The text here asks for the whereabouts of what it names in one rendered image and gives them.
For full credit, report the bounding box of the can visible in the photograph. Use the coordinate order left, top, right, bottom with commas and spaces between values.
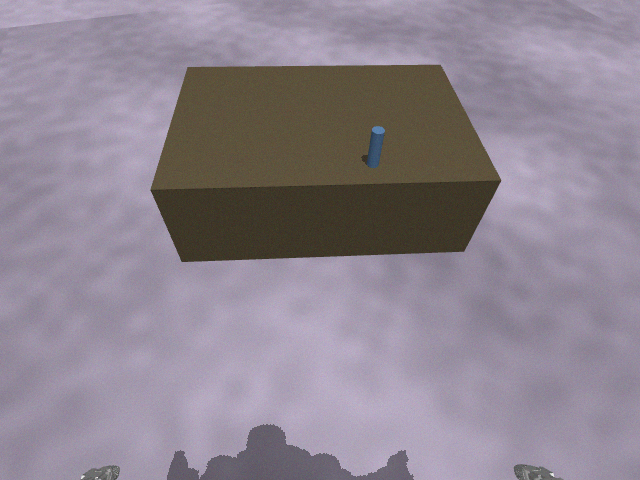
367, 126, 385, 168

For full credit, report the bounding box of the right robot hand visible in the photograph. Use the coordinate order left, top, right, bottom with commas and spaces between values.
514, 464, 563, 480

